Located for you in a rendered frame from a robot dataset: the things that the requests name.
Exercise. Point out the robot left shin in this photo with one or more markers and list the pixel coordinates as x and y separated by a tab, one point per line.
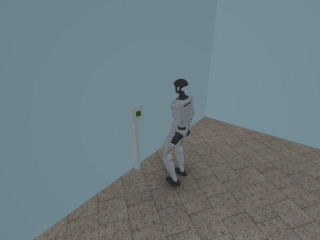
170	167

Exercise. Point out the right robot upper arm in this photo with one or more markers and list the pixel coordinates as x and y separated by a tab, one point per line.
192	111

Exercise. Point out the robot right forearm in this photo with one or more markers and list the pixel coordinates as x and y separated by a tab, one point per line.
190	119

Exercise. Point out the humanoid robot head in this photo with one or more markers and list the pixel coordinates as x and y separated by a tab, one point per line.
181	83

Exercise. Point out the panel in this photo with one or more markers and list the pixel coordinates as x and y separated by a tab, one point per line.
135	134

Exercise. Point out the robot left forearm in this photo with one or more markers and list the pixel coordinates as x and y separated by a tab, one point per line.
172	132

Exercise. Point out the robot left hand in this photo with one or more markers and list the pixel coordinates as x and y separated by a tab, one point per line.
165	145

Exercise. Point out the left robot upper arm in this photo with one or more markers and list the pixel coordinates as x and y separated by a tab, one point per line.
175	111

